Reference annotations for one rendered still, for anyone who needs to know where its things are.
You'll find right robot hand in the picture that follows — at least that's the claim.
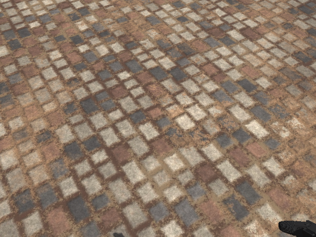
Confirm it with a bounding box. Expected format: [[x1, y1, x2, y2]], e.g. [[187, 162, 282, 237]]
[[278, 220, 316, 237]]

